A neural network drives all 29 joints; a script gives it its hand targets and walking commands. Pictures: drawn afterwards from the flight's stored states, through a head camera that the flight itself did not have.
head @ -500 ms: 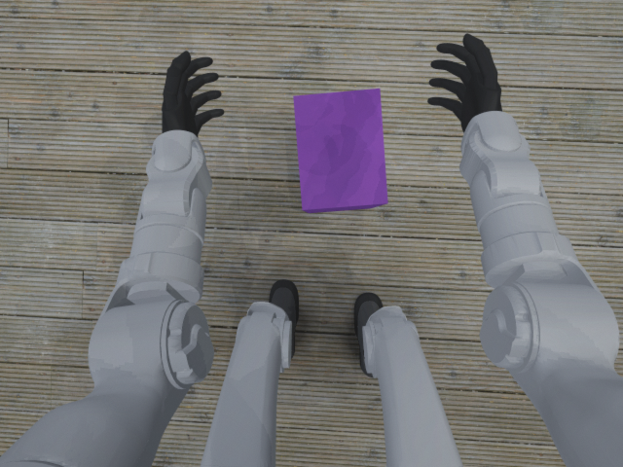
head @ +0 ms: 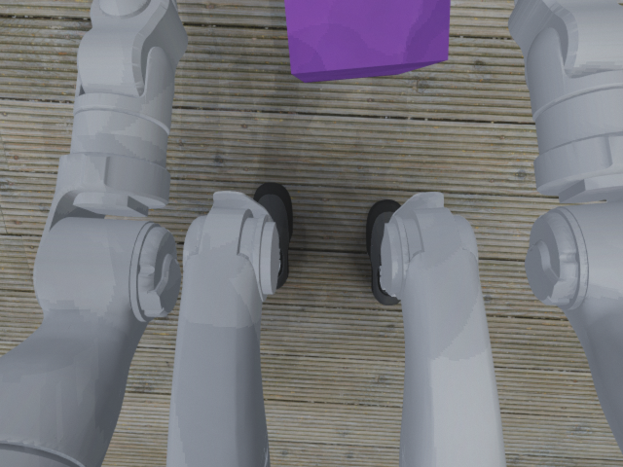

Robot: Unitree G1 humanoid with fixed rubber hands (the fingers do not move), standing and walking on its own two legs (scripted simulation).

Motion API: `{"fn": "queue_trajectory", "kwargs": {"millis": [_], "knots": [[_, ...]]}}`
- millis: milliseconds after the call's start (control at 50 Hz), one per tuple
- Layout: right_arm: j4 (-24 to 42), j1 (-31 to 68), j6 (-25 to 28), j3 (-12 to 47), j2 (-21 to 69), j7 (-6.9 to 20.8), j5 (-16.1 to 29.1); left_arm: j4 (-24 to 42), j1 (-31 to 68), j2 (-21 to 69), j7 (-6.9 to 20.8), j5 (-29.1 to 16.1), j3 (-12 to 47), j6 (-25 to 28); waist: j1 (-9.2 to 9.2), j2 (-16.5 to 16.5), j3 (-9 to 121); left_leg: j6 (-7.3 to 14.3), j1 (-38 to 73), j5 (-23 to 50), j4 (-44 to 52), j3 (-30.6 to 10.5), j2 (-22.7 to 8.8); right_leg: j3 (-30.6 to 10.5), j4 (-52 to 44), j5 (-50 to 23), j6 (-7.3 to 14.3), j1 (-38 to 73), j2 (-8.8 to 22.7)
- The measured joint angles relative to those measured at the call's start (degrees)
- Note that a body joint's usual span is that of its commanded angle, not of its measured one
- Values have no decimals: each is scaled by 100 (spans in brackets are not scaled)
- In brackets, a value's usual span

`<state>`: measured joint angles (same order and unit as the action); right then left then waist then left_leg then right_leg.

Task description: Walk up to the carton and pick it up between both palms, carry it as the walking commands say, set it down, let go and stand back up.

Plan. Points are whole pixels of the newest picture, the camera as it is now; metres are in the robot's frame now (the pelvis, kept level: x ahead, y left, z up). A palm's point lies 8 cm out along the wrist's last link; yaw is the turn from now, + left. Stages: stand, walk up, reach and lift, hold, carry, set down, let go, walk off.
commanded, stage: reach and lift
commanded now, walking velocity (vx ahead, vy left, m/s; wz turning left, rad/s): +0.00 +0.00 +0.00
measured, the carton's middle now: out of the picture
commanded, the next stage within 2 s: none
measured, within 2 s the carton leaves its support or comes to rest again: leaves its support in 1.94 s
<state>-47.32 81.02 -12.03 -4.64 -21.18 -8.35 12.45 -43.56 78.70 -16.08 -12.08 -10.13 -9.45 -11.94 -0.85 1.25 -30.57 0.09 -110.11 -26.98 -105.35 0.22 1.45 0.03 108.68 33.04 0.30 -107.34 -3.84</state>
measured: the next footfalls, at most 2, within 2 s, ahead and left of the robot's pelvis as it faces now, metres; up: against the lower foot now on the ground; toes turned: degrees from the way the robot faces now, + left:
none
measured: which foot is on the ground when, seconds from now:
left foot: down 0.00-1.00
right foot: down 0.00-1.00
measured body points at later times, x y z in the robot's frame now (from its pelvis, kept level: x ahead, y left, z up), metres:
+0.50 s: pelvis -0.01 -0.01 -0.10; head +0.37 -0.01 +0.13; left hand +0.55 +0.17 -0.29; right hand +0.56 -0.16 -0.30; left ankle +0.14 +0.11 -0.44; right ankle +0.11 -0.11 -0.44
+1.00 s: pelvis +0.00 +0.00 -0.10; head +0.37 -0.01 +0.13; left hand +0.56 +0.16 -0.28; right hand +0.56 -0.15 -0.29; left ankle +0.14 +0.11 -0.44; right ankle +0.11 -0.11 -0.44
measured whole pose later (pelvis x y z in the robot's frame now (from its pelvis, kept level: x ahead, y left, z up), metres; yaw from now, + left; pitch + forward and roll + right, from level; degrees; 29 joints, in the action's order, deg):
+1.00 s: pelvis +0.00 +0.00 -0.10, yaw +0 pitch +30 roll +0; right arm -63.2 86.8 -5.4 -0.2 -19.3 -7.3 13.7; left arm -64.4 87.2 -18.8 -8.8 -15.6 -2.5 -4.0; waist -0.7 1.3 -29.9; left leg -0.5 -126.1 -28.4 -124.1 0.4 1.8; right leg 1.5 128.2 35.9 0.8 -122.7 -3.2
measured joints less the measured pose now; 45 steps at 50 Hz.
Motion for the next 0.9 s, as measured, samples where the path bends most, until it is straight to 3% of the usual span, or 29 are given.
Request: {"fn": "queue_trajectory", "kwargs": {"millis": [80, 160, 400, 600, 740, 900], "knots": [[-80, -55, -88, 96, 35, -62, 145, -120, 10, -28, -17, -74, 156, -62, -2, -25, 49, 0, -213, -115, -495, 16, 10, 23, 519, 153, 12, -199, 12], [-897, 282, 65, -10, 111, 40, -48, -1078, 324, -85, 124, 0, 61, 94, 19, -46, 286, -25, -583, -107, -819, 11, 25, 56, 868, 177, 30, -562, 30], [-1991, 858, 494, 193, 62, 126, 119, -2025, 762, -196, 325, -153, 330, 559, 3, -102, 63, -121, -1343, 24, -1471, -34, 30, 162, 1569, 76, 101, -1339, 47], [-1729, 768, 632, 659, -54, 39, 433, -2117, 873, -458, 321, -657, 585, 751, -32, 30, 58, -93, -1721, -132, -1920, 6, -22, 162, 2016, 225, 100, -1720, 9], [-1438, 572, 690, 583, 42, 65, 294, -2087, 790, -394, 362, -584, 552, 803, 2, -14, 66, -87, -1609, -274, -1962, 3, -8, 166, 2043, 385, 94, -1577, 21], [-1562, 539, 662, 494, 93, 110, 169, -2008, 744, -323, 363, -598, 662, 815, -10, -2, 73, -75, -1544, -228, -1880, 6, 25, 156, 1961, 365, 78, -1487, 51]]}}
